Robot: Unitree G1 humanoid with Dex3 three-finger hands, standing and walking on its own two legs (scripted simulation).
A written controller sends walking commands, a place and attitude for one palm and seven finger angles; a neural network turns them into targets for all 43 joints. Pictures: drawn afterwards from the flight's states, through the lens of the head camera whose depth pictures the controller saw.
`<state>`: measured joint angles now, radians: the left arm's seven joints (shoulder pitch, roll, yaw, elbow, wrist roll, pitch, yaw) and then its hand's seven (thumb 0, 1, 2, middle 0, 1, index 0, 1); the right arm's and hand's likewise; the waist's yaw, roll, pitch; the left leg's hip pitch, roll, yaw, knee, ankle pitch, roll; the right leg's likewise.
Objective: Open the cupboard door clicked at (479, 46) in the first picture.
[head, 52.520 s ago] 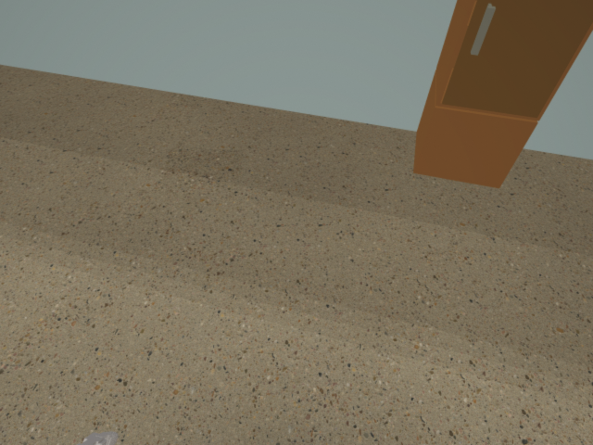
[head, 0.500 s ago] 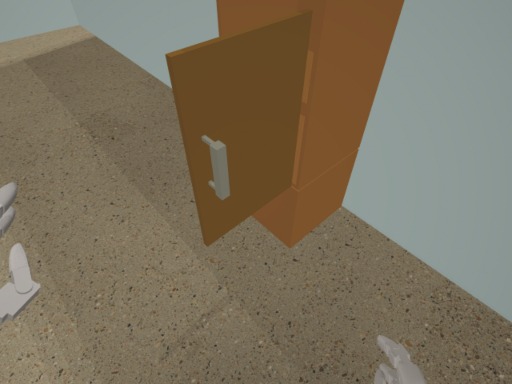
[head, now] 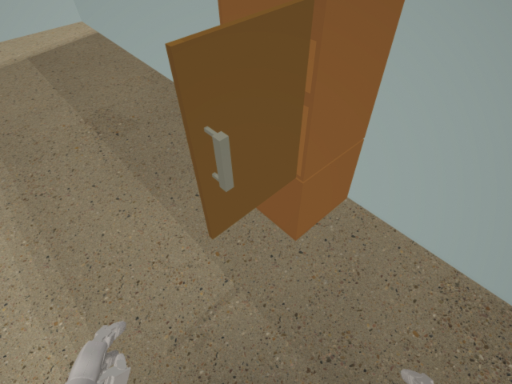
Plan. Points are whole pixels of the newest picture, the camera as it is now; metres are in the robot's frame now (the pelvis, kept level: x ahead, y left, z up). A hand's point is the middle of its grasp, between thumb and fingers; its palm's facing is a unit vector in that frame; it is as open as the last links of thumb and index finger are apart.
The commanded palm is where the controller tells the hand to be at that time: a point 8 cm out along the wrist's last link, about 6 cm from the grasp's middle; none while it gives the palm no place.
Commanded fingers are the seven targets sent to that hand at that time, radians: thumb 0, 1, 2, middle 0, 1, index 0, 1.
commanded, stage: let the arm hang, fingers relaxed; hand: left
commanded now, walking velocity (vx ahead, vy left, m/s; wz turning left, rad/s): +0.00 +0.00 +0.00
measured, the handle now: (217, 159) +0.60 +0.12 -0.01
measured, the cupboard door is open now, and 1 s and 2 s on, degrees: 91 91 91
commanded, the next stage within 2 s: look to check the result in 0.90 s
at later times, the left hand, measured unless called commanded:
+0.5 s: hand out of the picture -0.05 +0.18 -0.16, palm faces +0.04 -0.97 -0.23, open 7.4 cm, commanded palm none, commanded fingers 0.00 0.90 0.90 -0.20 -0.30 -0.20 -0.30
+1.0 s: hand out of the picture +0.05 +0.18 -0.16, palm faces +0.02 -0.98 -0.22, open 7.4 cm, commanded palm none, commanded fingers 0.00 0.90 0.90 -0.20 -0.30 -0.20 -0.30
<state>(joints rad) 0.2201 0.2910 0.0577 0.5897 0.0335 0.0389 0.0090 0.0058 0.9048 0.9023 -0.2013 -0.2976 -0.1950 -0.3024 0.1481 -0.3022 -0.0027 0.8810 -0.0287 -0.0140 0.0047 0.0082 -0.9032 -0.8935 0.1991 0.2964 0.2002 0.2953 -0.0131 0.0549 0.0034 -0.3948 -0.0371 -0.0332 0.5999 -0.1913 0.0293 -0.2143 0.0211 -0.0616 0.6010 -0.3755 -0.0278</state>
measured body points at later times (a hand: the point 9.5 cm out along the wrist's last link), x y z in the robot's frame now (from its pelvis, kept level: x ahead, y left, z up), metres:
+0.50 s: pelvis +0.01 +0.00 +0.01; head +0.03 -0.01 +0.46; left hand -0.05 +0.23 -0.14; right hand +0.01 -0.22 -0.15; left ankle +0.08 +0.10 -0.73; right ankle -0.03 -0.10 -0.73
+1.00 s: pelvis +0.02 -0.01 +0.02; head +0.04 -0.01 +0.47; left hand +0.04 +0.23 -0.14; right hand +0.04 -0.24 -0.14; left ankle +0.08 +0.10 -0.73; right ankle -0.03 -0.10 -0.73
